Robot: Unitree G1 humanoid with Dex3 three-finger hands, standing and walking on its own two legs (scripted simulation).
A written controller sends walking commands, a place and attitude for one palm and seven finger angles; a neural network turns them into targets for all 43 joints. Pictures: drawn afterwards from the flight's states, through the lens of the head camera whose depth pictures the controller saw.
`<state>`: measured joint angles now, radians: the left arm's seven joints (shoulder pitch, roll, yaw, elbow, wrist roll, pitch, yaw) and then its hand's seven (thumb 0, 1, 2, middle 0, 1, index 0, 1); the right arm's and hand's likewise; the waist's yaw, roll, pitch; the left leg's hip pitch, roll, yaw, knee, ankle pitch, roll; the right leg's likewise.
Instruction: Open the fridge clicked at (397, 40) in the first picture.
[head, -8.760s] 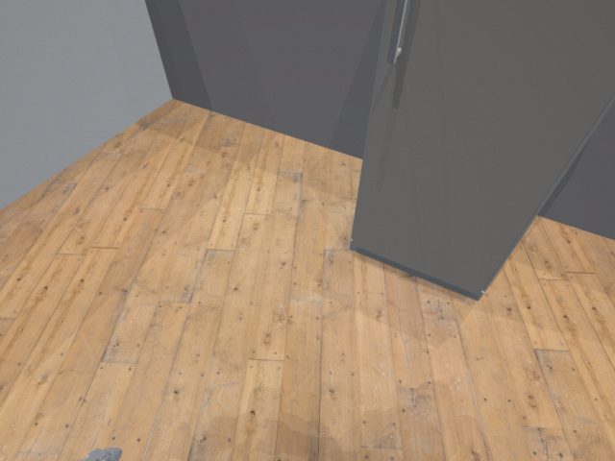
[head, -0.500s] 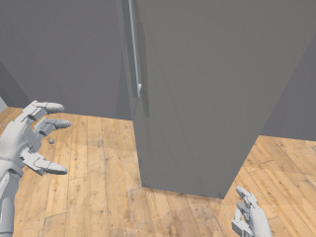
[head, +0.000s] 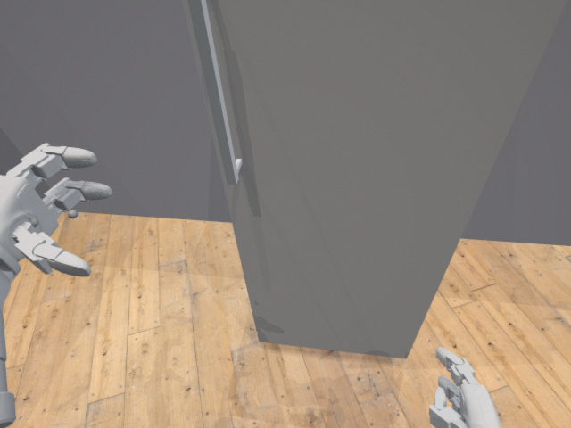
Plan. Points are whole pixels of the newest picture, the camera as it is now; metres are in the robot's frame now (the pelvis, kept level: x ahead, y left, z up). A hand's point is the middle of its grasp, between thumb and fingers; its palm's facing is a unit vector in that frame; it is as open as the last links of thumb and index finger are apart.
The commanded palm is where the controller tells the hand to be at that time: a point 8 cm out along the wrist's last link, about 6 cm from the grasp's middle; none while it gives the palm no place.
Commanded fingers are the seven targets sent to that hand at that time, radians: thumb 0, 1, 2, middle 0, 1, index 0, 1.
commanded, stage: raise the hand to about handle height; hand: left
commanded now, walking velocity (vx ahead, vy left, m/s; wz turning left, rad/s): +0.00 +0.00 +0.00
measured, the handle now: (220, 94) +0.53 +0.16 +0.24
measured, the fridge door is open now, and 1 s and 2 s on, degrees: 0 0 0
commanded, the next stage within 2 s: move the hooked fingers beside the handle in 0.30 s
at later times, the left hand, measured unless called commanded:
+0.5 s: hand (70, 214) +0.28 +0.28 +0.21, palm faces +0.05 -0.99 -0.09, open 14.0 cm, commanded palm +0.26 +0.32 +0.22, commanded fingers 0.00 -0.50 0.30 -0.30 -1.20 -0.30 -1.20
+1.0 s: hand (111, 186) +0.34 +0.26 +0.21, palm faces +0.02 -1.00 -0.04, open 14.0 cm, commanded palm +0.32 +0.31 +0.21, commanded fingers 0.00 -0.50 0.30 -0.30 -1.20 -0.30 -1.20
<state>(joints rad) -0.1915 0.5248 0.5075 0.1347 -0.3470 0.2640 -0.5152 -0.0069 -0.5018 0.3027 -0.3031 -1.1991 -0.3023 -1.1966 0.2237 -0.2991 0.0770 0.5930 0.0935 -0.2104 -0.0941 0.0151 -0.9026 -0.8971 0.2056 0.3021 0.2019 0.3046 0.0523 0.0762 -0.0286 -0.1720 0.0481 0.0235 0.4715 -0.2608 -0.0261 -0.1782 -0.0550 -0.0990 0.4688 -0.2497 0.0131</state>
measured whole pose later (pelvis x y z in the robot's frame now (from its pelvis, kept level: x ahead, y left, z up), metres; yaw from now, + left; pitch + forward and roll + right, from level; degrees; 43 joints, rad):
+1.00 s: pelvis +0.00 +0.01 +0.00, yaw +0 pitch -1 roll +0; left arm -0.43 0.49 0.42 0.38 -0.26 0.22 -0.43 -0.01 -0.50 0.30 -0.30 -1.20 -0.30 -1.20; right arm 0.25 -0.29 0.07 0.61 0.09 -0.18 -0.11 0.01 -0.90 -0.90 0.21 0.30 0.20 0.30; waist 0.02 0.05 -0.02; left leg -0.19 0.04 0.03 0.46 -0.25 -0.02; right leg -0.20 -0.06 -0.09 0.45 -0.23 0.02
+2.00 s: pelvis +0.00 +0.02 +0.00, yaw -2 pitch +5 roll +0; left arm -0.92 0.53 0.37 1.02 -0.15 0.00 -0.34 -0.01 -0.50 0.30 -0.30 -1.20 -0.30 -1.20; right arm 0.35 -0.30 0.04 0.69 0.06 -0.11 -0.11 0.01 -0.90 -0.90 0.21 0.30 0.20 0.30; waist -0.07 0.02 -0.03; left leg -0.31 0.04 0.06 0.49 -0.26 0.00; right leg -0.32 -0.06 -0.06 0.46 -0.22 0.03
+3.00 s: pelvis +0.01 +0.01 +0.00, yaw -3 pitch +6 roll -1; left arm -0.89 0.53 0.38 0.99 -0.15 -0.04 -0.33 -0.01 -0.50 0.30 -0.30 -1.20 -0.30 -1.20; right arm 0.40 -0.30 0.03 0.69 0.07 -0.07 -0.10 0.01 -0.90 -0.90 0.21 0.30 0.20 0.30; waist -0.08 0.03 -0.03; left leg -0.33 0.05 0.06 0.51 -0.28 -0.01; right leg -0.34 -0.05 -0.05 0.48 -0.23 0.03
